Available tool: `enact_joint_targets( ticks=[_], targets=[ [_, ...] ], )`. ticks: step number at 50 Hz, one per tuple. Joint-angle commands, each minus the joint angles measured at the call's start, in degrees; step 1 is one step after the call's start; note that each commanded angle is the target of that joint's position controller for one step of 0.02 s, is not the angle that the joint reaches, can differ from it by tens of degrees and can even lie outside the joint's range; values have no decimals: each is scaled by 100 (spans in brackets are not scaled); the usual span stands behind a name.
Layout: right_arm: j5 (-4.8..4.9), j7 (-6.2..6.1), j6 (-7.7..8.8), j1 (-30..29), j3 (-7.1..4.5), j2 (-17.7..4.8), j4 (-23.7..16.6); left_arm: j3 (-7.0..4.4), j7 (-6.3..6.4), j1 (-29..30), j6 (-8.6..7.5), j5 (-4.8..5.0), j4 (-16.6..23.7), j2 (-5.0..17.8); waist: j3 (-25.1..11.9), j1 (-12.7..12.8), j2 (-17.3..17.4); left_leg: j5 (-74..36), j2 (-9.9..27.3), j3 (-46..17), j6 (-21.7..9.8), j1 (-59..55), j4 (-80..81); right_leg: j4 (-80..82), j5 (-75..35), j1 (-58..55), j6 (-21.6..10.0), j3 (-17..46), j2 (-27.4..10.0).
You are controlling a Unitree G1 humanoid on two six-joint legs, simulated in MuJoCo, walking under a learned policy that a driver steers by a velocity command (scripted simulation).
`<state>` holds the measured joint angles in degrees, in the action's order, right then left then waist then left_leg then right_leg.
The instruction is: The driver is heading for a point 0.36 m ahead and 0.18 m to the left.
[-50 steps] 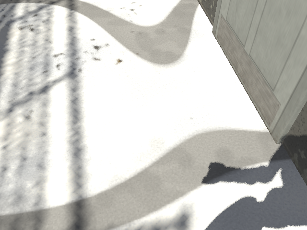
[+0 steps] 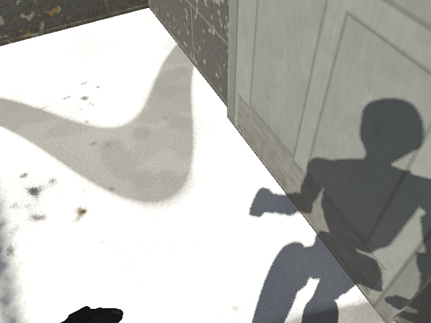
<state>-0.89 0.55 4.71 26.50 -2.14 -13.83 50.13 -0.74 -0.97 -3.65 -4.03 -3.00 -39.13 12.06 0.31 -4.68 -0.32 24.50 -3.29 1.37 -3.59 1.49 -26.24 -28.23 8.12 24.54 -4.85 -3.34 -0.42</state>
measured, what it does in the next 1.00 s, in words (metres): walks ahead, turning left: left foot, then right foot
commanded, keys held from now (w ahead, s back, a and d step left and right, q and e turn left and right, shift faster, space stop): w+q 0.34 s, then no key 0.66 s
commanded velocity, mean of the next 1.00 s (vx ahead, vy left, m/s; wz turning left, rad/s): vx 0.28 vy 0.00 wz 0.24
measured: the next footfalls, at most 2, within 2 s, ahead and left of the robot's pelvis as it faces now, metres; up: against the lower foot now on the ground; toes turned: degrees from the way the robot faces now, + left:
left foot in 0.48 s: +0.41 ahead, +0.19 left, +0.00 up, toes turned +17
right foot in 0.92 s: +0.41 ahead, -0.01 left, +0.00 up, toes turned +14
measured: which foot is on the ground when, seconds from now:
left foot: down 0.00-0.00, up 0.02-0.46, down 0.48-1.00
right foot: down 0.00-0.50, up 0.52-0.90, down 0.92-1.00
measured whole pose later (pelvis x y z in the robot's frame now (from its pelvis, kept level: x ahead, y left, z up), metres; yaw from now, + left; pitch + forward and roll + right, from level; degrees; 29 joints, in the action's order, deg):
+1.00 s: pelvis +0.34 +0.09 +0.01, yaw +15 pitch -1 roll +0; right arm -0.8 -0.8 0.1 14.7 -1.3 -10.8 53.2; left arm -0.4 2.3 -17.4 -0.2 -0.9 -56.6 9.6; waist -0.8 -0.7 1.3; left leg 8.3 -3.4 3.7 -4.0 15.3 -24.0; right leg -27.4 14.2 12.7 -0.4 -1.1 -0.6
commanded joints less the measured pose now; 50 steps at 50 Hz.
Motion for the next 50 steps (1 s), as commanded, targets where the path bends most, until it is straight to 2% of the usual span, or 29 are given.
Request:
enact_joint_targets(
  ticks=[1, 2, 3, 4, 6, 10, 16, 17, 19, 22, 23, 24, 25, 26, 27, 28, 29, 30, 31, 33, 35, 38, 42, 45, 46, 47, 48, 49, 50],
  targets=[
    [235, -33, 91, 185, 26, -99, -629, -510, 222, -2477, -108, -249, -158, 1684, -1690, 1094, -1457, 395, -162, 6, -224, 3567, -4040, 1257, 1949, -4349, -1237, 4112, -2799],
    [15, -74, -2, -169, -136, -805, -451, -416, 231, -2082, -43, -78, -142, 1209, -1165, 1056, -573, 458, 113, -456, -267, 4060, -4459, 1474, 2193, -3692, -1199, 4122, -2617],
    [-21, -20, -24, -552, -158, -772, -545, -309, 207, -1654, -47, 9, -130, 854, -597, 884, -329, -26, 377, -579, -267, 4048, -4282, 1496, 1794, -3114, -993, 3104, -2276],
    [-43, 26, -45, -691, -120, -607, -553, -263, 173, -1496, -76, 74, -203, 657, -326, 780, -287, -338, 548, -584, -207, 3864, -3946, 1639, 1059, -2644, -774, 2343, -1962],
    [-177, 89, -175, -582, -109, -427, -442, -218, 224, -1436, -133, 132, -327, 509, -30, 574, -533, -612, 674, -557, -22, 3535, -3667, 1864, 274, -2070, -393, 1423, -1588],
    [-207, 211, -272, -1042, -125, -276, -638, -258, 220, -1608, -261, 217, -576, 574, 145, 464, -447, -1341, 787, -505, 125, 3981, -3586, 2096, -586, -1955, -401, 552, -1531],
    [-203, 310, -299, -2198, -99, -188, -1157, -347, 180, -1722, -385, 218, -843, 734, 509, 544, -514, -2742, 838, -53, 141, 3593, -1822, 2224, -979, -1678, -205, -557, -1350],
    [-154, 351, -343, -2236, -113, -233, -1179, -358, 163, -1724, -359, 212, -880, 736, 543, 494, -557, -2903, 830, 25, 87, 3485, -1541, 2193, -1007, -1731, -143, -710, -1293],
    [-197, 373, -337, -2355, -103, -188, -1226, -369, 176, -1894, -297, 213, -1000, 752, 634, 528, -454, -2763, 706, 183, -28, 3185, -1117, 1881, -1977, -1934, -91, -860, -1372],
    [-292, 308, -252, -1815, -161, -294, -1033, -438, 226, -1924, -162, 239, -1067, 1043, 237, 354, -573, -1939, 204, 468, -248, 2408, -817, 597, -4088, -2459, 23, -959, -1431],
    [-334, 276, -182, -1150, -215, -397, -809, -463, 244, -1903, -92, 245, -1067, 1141, -126, 75, -463, -2021, 10, 423, -341, 1655, -437, -374, -4119, -2412, 93, -1013, -1309],
    [-405, 210, -93, -455, -291, -632, -551, -450, 249, -2017, -57, 257, -1054, 1108, -613, -213, -115, -2920, 133, 187, -436, 542, -17, -1638, -3210, -1929, 240, -1093, -1038],
    [-399, 102, -24, -84, -406, -1234, -515, -325, 232, -2481, -35, 210, -875, 578, -1501, 30, 964, -5946, 1721, -1220, -657, -1166, -912, -3431, 799, -548, 343, -1015, -603],
    [-103, 37, -48, -15, -502, -1635, -589, -237, 203, -3080, 48, 525, -865, 439, -2927, 80, 1694, -7567, 3062, -3321, -1902, -2529, -526, -5482, 3275, 653, 477, -163, 240],
    [118, -77, -180, -35, -491, -1413, -649, -319, 227, -2588, 103, 389, -957, 713, -2829, -33, 515, -7149, 2590, -2633, -1582, -1888, -215, -5344, 2447, 628, 420, 568, -62],
    [90, -126, -205, -596, -358, -1020, -624, -261, 205, -2073, 98, 420, -862, 524, -1847, 140, 596, -6564, 2344, -1988, -1450, -997, -1, -5100, 2064, 779, 429, 526, -214],
    [65, -136, -226, -973, -224, -603, -616, -217, 211, -1845, 99, 334, -878, 460, -1066, 339, 316, -6006, 2056, -1582, -1169, -148, 313, -4560, 1804, 754, 441, 491, -400],
    [132, -141, -223, -1146, -127, -347, -597, -218, 190, -1819, 193, 172, -929, 436, -740, 484, 441, -5837, 1855, -1296, -993, 490, 525, -4142, 1633, 398, 461, 524, -489],
    [111, -138, -225, -1228, -76, -251, -576, -227, 181, -2079, 320, 98, -1050, 442, -676, 643, 476, -5687, 1725, -1063, -894, 957, 697, -3951, 1517, -60, 474, 467, -450],
    [8, -116, -170, -1292, -90, -401, -542, -212, 175, -2226, 444, 145, -1164, 366, -727, 778, 425, -5636, 1610, -798, -924, 1391, 872, -3653, 1365, -507, 467, 381, -307],
    [-28, -94, -140, -1319, -94, -463, -477, -196, 191, -2115, 494, 168, -1201, 315, -677, 811, 438, -5116, 1539, -653, -939, 1541, 1016, -3145, 1219, -573, 454, 363, -280],
    [-38, -96, -204, -1279, -63, -389, -366, -162, 237, -1728, 557, 132, -1220, 308, -451, 659, 623, -3080, 1432, -705, -875, 1683, 1309, -2147, 1041, -657, 420, 330, -301],
    [-69, -125, -352, -1117, -70, -402, -176, -141, 283, -1455, 577, 172, -1281, 315, -148, 470, 629, -1001, 1493, -1079, -893, 1855, 1480, -1230, 1119, -926, 371, 249, -169],
    [12, -172, -426, -1184, -26, -318, -70, -85, 320, -1714, 481, 149, -1476, 185, 61, 626, 299, -220, 1363, -1167, -560, 2215, 1269, 282, 487, -1719, 205, 253, -134],
    [9, -178, -424, -1078, 2, -207, -27, -97, 334, -1809, 411, 91, -1516, 340, 152, 589, 32, -181, 1201, -1126, -297, 2310, 1072, 769, 352, -1875, 120, 729, -506],
    [42, -159, -417, -768, 8, -47, -13, -146, 391, -1680, 345, 123, -1475, 715, 228, 266, -510, -351, 662, -706, -72, 2277, 707, 1067, 712, -1609, -67, 1504, -1048],
    [58, -144, -432, -837, 26, 30, 105, -97, 367, -1412, 312, 238, -1538, 508, 396, 223, -849, -899, 336, -315, 47, 1541, 481, 1437, 1178, -633, -167, 1749, -1238],
    [0, -141, -431, -872, 22, -9, 176, -26, 349, -1226, 266, 253, -1533, 300, 409, 175, -760, -1284, 431, -386, 86, 960, 470, 1582, 1397, -251, -36, 1633, -1117],
    [-22, -143, -421, -862, -1, -88, 243, -28, 346, -1183, 232, 272, -1571, 311, 337, 179, -695, -1504, 523, -470, 83, 676, 509, 1560, 1396, -212, 107, 1417, -913]
  ],
)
